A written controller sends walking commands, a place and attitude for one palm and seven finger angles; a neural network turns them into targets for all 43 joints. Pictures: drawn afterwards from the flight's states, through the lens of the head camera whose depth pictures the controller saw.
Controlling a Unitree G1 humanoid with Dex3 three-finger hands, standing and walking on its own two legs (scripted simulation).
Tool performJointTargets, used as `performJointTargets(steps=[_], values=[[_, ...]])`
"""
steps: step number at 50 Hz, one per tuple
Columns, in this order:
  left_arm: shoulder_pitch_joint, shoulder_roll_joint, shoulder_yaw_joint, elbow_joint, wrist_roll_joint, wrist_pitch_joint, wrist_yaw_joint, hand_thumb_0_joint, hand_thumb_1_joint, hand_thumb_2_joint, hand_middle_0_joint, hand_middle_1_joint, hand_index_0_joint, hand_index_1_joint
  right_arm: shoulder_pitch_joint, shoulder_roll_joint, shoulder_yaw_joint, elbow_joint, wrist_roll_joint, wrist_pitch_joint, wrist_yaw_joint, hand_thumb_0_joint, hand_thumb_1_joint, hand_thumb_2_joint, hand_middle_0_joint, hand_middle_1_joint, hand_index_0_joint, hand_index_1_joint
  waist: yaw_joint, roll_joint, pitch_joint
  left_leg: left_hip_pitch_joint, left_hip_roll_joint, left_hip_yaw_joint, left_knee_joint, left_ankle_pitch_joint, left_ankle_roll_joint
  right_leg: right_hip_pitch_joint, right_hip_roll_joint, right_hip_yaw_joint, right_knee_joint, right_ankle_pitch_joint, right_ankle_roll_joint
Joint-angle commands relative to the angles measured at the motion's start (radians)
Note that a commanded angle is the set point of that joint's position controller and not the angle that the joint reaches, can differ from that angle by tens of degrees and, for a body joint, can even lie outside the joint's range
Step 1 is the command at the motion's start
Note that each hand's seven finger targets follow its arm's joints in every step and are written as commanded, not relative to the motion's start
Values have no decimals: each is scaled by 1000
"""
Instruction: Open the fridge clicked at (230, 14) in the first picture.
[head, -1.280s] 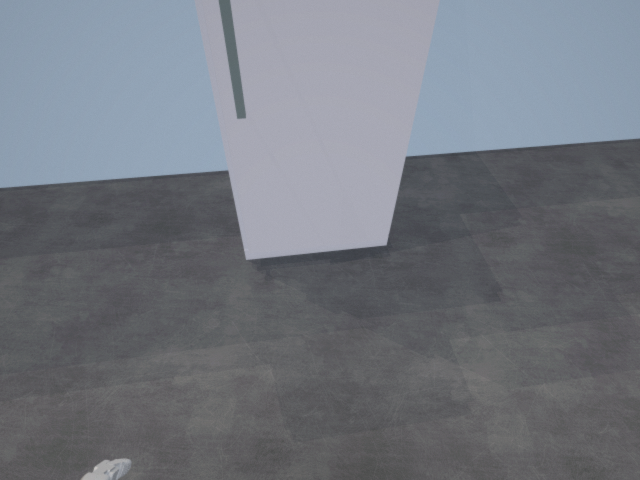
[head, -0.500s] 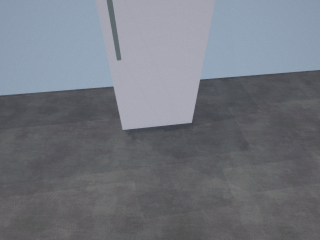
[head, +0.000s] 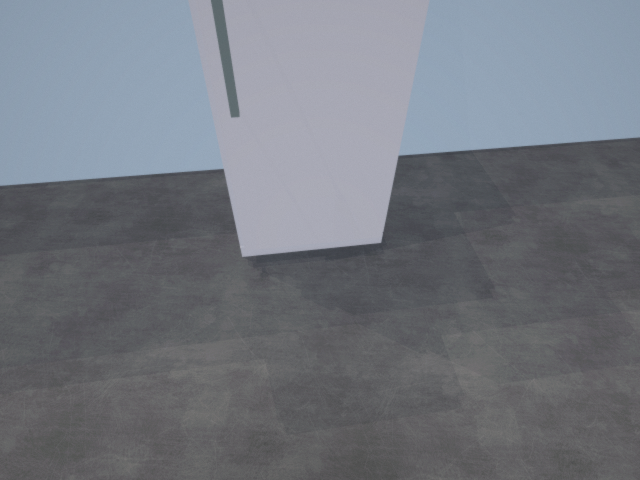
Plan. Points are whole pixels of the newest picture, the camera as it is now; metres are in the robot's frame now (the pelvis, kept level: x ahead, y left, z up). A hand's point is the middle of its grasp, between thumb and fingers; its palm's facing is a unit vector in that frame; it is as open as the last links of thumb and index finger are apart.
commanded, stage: look at it before walking up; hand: left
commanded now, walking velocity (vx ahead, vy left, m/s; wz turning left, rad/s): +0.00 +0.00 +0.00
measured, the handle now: (221, 24) +1.01 +0.29 +0.15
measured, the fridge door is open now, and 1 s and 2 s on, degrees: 0 0 0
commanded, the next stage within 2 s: walk to a spot facing it in 0.16 s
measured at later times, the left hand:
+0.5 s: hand out of the picture +0.05 +0.22 -0.18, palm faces -0.02 -0.97 -0.24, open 7.4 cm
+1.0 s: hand (253, 390) +0.29 +0.13 -0.18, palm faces -0.09 -0.97 -0.22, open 7.3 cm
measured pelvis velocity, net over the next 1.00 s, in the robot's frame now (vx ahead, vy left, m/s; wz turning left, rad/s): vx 0.20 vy -0.05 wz -0.10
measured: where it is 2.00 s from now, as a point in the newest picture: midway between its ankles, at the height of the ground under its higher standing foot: (337, 468)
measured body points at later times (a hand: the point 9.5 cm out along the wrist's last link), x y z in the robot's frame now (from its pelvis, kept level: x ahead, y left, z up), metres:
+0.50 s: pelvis +0.04 +0.01 -0.01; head +0.02 +0.01 +0.44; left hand +0.05 +0.27 -0.16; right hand +0.07 -0.26 -0.16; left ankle +0.00 +0.13 -0.74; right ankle +0.01 -0.12 -0.75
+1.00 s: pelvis +0.20 -0.05 -0.02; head +0.22 -0.05 +0.43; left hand +0.30 +0.18 -0.16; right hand +0.11 -0.27 -0.17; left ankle +0.15 +0.09 -0.65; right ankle +0.23 -0.14 -0.75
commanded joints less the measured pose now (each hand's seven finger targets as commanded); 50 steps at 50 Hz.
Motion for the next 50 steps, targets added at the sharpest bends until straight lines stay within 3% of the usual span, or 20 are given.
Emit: performJointTargets(steps=[1, 13, 15, 19, 25, 27, 29, 30, 31, 33, 35, 38, 40, 41, 42, 43, 44, 46, 48, 50], values=[[-37, 212, 45, -68, -1, -23, 13, 0, 900, 900, -200, -300, -200, -300, -45, -202, -45, -69, 1, -24, -11, 0, -900, -900, 200, 300, 200, 300, 5, -4, -68, 7, 110, -98, -58, 140, 36, 16, -118, 98, -64, 120, -31], [-37, 212, 45, -64, -1, -22, 12, 0, 900, 900, -200, -300, -200, -300, -55, -205, -42, -67, 0, -25, -12, 0, -900, -900, 200, 300, 200, 300, 6, 6, -64, 15, 112, -98, -73, 154, 36, 27, -118, 94, -69, 132, -28], [41, 85, 17, -29, -1, -1, 16, 0, 900, 900, -200, -300, -200, -300, 15, -71, -12, -35, -8, -7, -6, 0, -900, -900, 200, 300, 200, 300, 6, -14, -82, 16, 99, -69, -53, -3, 18, 21, -109, 94, -66, -56, -13], [97, 102, 35, -34, 11, 16, -3, 0, 900, 900, -200, -300, -200, -300, 57, -76, -23, -43, -20, 6, 1, 0, -900, -900, 200, 300, 200, 300, 14, -49, 70, -130, 68, -54, -23, -371, 28, -94, -96, 159, -92, -416, -47], [183, 74, 59, -46, 4, -6, -7, 0, 900, 900, -200, -300, -200, -300, 146, -29, -36, -60, -15, -26, -3, 0, -900, -900, 200, 300, 200, 300, -1, -63, 86, -141, 58, 0, 112, -257, 43, -99, -118, 229, -28, -318, -115], [183, 46, 62, -54, 5, -16, -7, 0, 900, 900, -200, -300, -200, -300, 194, -31, -43, -50, -13, -37, -7, 0, -900, -900, 200, 300, 200, 300, -17, -16, 70, -72, 102, -49, 85, -254, 66, -158, -77, 176, 76, -249, -102], [126, -22, 57, -85, 7, -21, -12, 0, 900, 900, -200, -300, -200, -300, 320, -74, -62, -15, -17, -48, -15, 0, -900, -900, 200, 300, 200, 300, -71, 200, 94, 108, 260, -257, -88, -228, 146, -374, 34, 0, 380, -170, -55], [39, -40, 49, -129, 7, -34, -10, 0, 900, 900, -200, -300, -200, -300, 417, -75, -69, 13, -19, -57, -24, 0, -900, -900, 200, 300, 200, 300, -112, 251, 132, 257, 355, -382, -149, -2, 216, -578, 33, -43, 544, -302, -36], [-12, -24, 53, -148, 9, -45, -8, 0, 900, 900, -200, -300, -200, -300, 480, -56, -67, 32, -18, -65, -31, 0, -900, -900, 200, 300, 200, 300, -129, 207, 128, 352, 400, -395, -116, 259, 254, -673, -15, -5, 639, -336, -34], [-32, -52, 60, -148, 6, -48, -13, 0, 900, 900, -200, -300, -200, -300, 462, -11, -57, 31, -20, -72, -39, 0, -900, -900, 200, 300, 200, 300, -105, 112, 140, 318, 398, -272, -75, 481, 245, -659, -78, 8, 655, -340, -36], [-14, -92, 59, -144, 4, -35, -27, 0, 900, 900, -200, -300, -200, -300, 390, -8, -59, 16, -23, -73, -40, 0, -900, -900, 200, 300, 200, 300, -59, 117, 153, 204, 344, -146, -106, 358, 197, -543, -94, -33, 545, -289, -35], [73, -126, 62, -119, 2, -28, -40, 0, 900, 900, -200, -300, -200, -300, 322, -2, -59, 12, -18, -76, -38, 0, -900, -900, 200, 300, 200, 300, 12, 134, 102, 49, 257, 20, -65, 405, 136, -237, -34, -140, 321, -116, -46], [293, -96, 76, -47, 7, -32, -30, 0, 900, 900, -200, -300, -200, -300, 304, -17, -65, 18, -1, -75, -36, 0, -900, -900, 200, 300, 200, 300, 110, 86, -11, -3, 195, 115, 172, 582, 95, 53, 30, -186, 213, 48, -68], [407, -45, 92, -13, 13, -44, -18, 0, 900, 900, -200, -300, -200, -300, 312, 5, -65, 17, 7, -77, -27, 0, -900, -900, 200, 300, 200, 300, 155, 7, -91, -115, 159, 139, 346, 498, 61, 251, -9, -126, 173, 85, -90], [503, 56, 118, 8, 19, -59, 0, 0, 900, 900, -200, -300, -200, -300, 332, 73, -51, 1, 16, -83, -17, 0, -900, -900, 200, 300, 200, 300, 188, -206, -177, -302, 77, 174, 659, 84, 26, 400, -268, 208, 68, 44, -190], [510, 113, 125, 9, 1, -57, 7, 0, 900, 900, -200, -300, -200, -300, 332, 98, -55, -27, 14, -78, -21, 0, -900, -900, 200, 300, 200, 300, 149, -280, -226, -395, 17, 105, 923, -355, 22, 384, -456, 552, -76, 87, -279], [419, 101, 125, -12, -7, -50, 13, 0, 900, 900, -200, -300, -200, -300, 273, 89, -62, -34, 9, -66, -22, 0, -900, -900, 200, 300, 200, 300, 136, -176, -122, -447, 70, 35, 993, -340, 34, 277, -448, 519, -109, -13, -302], [254, 10, 96, -52, 1, -48, 24, 0, 900, 900, -200, -300, -200, -300, 217, 132, -64, -37, -3, -48, -15, 0, -900, -900, 200, 300, 200, 300, 66, -42, 66, -439, 135, 8, 971, -224, 33, -25, -405, 345, -142, -41, -233], [169, -50, 68, -70, 13, -55, 29, 0, 900, 900, -200, -300, -200, -300, 296, 174, -54, -9, -14, -16, -13, 0, -900, -900, 200, 300, 200, 300, -11, -34, 82, -344, 144, 15, 870, -165, 15, -179, -340, 123, -150, 116, -170], [142, -62, 59, -74, 14, -56, 31, 0, 900, 900, -200, -300, -200, -300, 353, 191, -50, 2, -12, 6, -13, 0, -900, -900, 200, 300, 200, 300, -51, -76, 53, -281, 130, 40, 756, -136, -1, -219, -301, -23, -139, 236, -142]])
